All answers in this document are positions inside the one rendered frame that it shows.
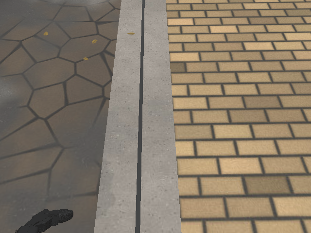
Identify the robot left hand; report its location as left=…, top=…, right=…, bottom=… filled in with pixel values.
left=16, top=209, right=74, bottom=233

